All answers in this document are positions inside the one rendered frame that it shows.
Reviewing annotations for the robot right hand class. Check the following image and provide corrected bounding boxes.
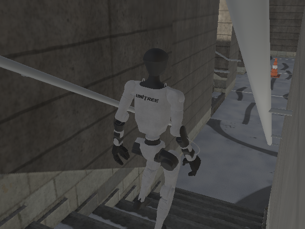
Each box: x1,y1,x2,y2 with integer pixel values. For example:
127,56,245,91
183,156,201,176

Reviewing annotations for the left robot upper arm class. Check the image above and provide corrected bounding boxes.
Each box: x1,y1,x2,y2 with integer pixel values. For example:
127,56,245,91
115,80,141,122

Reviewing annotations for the robot left forearm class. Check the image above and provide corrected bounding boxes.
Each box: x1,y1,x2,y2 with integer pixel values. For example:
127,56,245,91
113,117,125,146

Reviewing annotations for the right robot thigh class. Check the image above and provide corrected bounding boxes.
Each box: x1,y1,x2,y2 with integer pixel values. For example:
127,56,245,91
159,150,181,200

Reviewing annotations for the robot left hand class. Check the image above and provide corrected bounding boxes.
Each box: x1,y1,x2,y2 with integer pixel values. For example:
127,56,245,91
112,144,130,165

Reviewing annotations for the robot right forearm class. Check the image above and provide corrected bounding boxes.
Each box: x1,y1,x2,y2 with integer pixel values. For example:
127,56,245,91
176,125,196,161

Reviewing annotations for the right robot upper arm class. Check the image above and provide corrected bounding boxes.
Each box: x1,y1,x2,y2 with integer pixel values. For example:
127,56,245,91
166,88,185,137

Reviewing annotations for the humanoid robot head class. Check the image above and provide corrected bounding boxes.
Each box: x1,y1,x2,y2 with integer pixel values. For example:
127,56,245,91
140,48,169,89

